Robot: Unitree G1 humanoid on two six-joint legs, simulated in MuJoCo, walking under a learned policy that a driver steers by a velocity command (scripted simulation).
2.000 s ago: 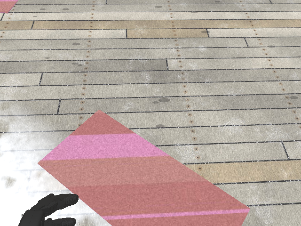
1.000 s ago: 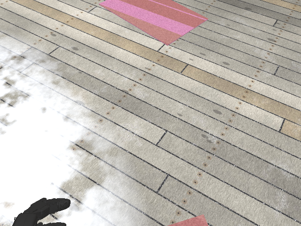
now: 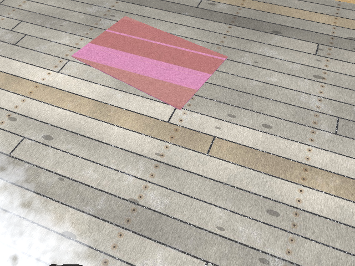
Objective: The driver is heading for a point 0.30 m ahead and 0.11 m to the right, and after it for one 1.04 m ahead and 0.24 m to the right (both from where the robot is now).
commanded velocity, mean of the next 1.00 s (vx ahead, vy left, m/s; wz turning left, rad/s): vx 0.44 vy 0.00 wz -0.51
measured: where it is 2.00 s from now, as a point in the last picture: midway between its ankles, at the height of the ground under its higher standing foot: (224, 184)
